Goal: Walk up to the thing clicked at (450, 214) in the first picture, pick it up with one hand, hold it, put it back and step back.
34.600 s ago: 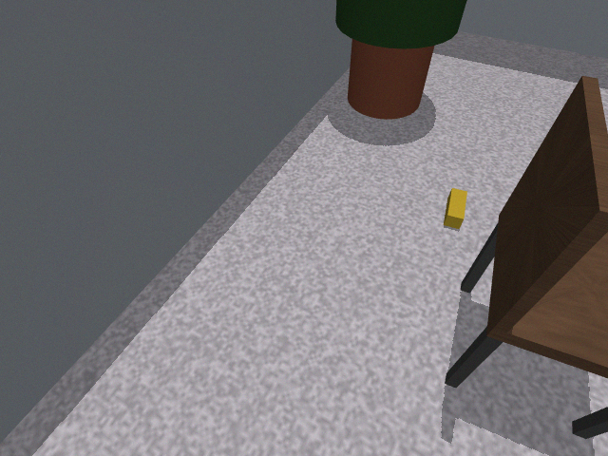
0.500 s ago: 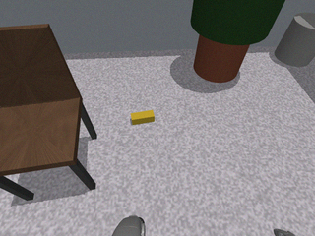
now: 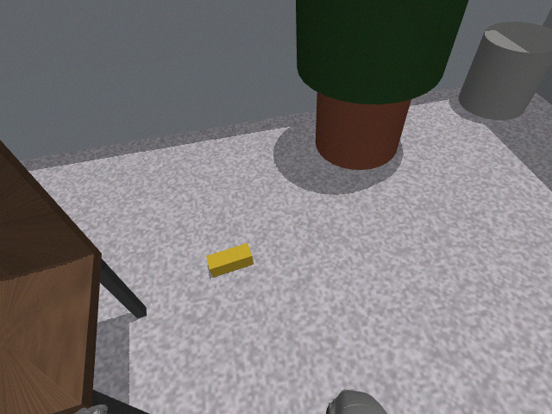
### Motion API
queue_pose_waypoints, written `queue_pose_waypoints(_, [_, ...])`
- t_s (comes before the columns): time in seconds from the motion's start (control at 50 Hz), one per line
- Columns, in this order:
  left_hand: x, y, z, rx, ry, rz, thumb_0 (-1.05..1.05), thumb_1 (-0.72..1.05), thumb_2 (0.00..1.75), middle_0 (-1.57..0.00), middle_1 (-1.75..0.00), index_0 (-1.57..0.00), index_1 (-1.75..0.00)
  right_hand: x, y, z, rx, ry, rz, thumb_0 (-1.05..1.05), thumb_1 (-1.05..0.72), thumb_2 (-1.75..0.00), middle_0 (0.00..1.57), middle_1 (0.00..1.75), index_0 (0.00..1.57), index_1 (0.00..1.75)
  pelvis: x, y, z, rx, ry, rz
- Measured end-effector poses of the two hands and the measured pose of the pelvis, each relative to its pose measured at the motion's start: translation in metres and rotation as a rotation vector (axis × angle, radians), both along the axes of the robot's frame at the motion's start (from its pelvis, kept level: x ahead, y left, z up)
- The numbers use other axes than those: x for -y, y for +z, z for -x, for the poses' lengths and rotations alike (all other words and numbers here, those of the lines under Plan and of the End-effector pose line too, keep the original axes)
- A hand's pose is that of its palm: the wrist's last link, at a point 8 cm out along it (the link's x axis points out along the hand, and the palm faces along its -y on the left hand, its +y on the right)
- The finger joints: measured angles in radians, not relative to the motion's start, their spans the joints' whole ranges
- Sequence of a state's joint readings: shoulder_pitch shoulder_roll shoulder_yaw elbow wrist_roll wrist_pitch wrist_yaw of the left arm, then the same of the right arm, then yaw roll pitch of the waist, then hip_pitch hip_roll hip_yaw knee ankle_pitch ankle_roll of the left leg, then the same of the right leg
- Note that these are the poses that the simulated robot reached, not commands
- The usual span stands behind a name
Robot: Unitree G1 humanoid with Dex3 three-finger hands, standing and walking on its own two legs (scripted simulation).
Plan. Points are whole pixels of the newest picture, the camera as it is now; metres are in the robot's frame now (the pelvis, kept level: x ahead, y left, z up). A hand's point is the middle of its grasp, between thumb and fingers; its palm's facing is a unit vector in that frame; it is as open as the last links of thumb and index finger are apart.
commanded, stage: walk up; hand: left
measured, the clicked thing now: (230, 260) +0.77 +0.24 -0.72
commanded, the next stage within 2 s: none
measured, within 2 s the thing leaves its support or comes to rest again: neither
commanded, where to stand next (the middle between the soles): +0.39 +0.01 m, yaw +1 degrees
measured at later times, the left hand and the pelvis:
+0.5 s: hand (125, 397) +0.17 +0.28 -0.13, palm faces +0.04 -0.93 -0.36, open 7.4 cm; pelvis +0.16 +0.00 +0.01, yaw +3 degrees
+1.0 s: hand (149, 299) +0.34 +0.27 -0.13, palm faces -0.02 -0.90 -0.43, open 7.4 cm; pelvis +0.28 +0.00 +0.00, yaw +1 degrees
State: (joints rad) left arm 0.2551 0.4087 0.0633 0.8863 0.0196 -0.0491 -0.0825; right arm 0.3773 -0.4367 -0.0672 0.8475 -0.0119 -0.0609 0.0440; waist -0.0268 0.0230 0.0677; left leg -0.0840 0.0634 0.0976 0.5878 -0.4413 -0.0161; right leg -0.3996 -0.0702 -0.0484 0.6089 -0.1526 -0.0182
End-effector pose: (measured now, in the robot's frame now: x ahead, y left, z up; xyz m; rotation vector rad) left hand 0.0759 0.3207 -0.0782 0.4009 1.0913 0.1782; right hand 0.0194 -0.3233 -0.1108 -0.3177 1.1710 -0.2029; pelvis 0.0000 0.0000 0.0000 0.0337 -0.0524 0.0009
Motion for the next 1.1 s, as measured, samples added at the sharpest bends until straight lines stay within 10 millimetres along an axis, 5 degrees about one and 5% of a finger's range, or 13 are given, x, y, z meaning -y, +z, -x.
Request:
queue_pose_waypoints(0.08, [0.02, 0.01, -0.028, 0.065, 0.017, -0.015, 0.01, 0.91, 0.9, -0.2, -0.3, -0.21, -0.3, 0.008, -0.011, -0.036, -0.038, 0.029, -0.026, 0.01, -0.9, -0.9, 0.21, 0.3, 0.2, 0.3, 0.017, 0.002, -0.026, 0.009, 0.014, 0.0])
queue_pose_waypoints(0.26, [0.036, 0.024, -0.04, -0.016, 0.068, -0.01, 0.01, 0.9, 0.9, -0.2, -0.3, -0.21, -0.3, 0.016, 0.01, -0.116, 0.008, 0.052, -0.049, 0.01, -0.9, -0.9, 0.21, 0.3, 0.2, 0.3, 0.026, 0.023, -0.08, 0.0, 0.002, 0.014])
queue_pose_waypoints(0.4, [0.022, 0.009, -0.06, -0.051, 0.106, 0.012, 0.01, 0.9, 0.9, -0.21, -0.3, -0.21, -0.3, 0.01, 0.02, -0.165, -0.035, 0.089, -0.005, 0.01, -0.9, -0.9, 0.21, 0.3, 0.2, 0.3, 0.017, 0.02, -0.124, -0.01, 0.03, 0.05])
queue_pose_waypoints(0.6, [-0.012, -0.033, -0.117, -0.118, 0.12, 0.066, 0.01, 0.9, 0.9, -0.2, -0.3, -0.21, -0.3, -0.034, 0.034, -0.268, 0.113, 0.131, 0.047, 0.01, -0.9, -0.9, 0.21, 0.3, 0.2, 0.3, -0.02, 0.003, -0.191, 0.003, 0.041, 0.049])
queue_pose_waypoints(0.78, [-0.019, -0.019, -0.191, -0.063, 0.081, 0.072, 0.01, 0.91, 0.9, -0.2, -0.3, -0.21, -0.3, -0.04, 0.044, -0.291, 0.094, 0.095, 0.043, 0.0, -0.9, -0.9, 0.21, 0.3, 0.21, 0.3, -0.023, 0.016, -0.238, 0.017, 0.033, 0.032])
queue_pose_waypoints(0.98, [0.003, -0.01, -0.249, -0.067, 0.07, -0.037, 0.01, 0.91, 0.9, -0.2, -0.3, -0.21, -0.3, -0.011, -0.009, -0.323, -0.004, 0.039, -0.013, 0.01, -0.9, -0.9, 0.21, 0.3, 0.2, 0.3, 0.002, -0.002, -0.283, 0.002, 0.019, 0.03])
queue_pose_waypoints(1.1, [0.017, 0.006, -0.265, -0.037, 0.074, -0.029, 0.01, 0.9, 0.9, -0.2, -0.3, -0.21, -0.3, -0.018, -0.013, -0.347, -0.037, 0.075, -0.052, 0.01, -0.9, -0.9, 0.21, 0.3, 0.2, 0.3, 0.005, 0.008, -0.295, -0.007, 0.03, 0.007])
